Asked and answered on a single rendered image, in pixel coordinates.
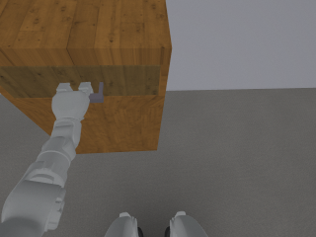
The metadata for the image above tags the left robot upper arm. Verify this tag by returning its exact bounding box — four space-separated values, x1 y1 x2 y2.
0 180 66 237

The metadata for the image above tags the drawer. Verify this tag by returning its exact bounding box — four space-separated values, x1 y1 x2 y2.
0 64 161 99

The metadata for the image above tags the robot thigh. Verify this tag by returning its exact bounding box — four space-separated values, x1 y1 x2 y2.
169 215 208 237
105 216 138 237

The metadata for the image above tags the handle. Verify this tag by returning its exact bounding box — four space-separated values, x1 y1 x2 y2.
55 82 104 104

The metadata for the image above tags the robot left hand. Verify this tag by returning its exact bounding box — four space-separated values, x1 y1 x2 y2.
51 82 94 121

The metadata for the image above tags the robot left forearm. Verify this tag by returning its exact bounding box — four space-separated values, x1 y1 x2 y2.
1 118 82 222

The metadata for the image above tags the robot right thigh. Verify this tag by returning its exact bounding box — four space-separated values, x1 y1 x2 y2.
169 215 208 237

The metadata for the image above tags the robot left thigh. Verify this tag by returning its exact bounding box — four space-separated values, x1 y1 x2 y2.
105 216 138 237

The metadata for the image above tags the cabinet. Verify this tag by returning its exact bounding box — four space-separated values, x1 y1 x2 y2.
0 0 172 154

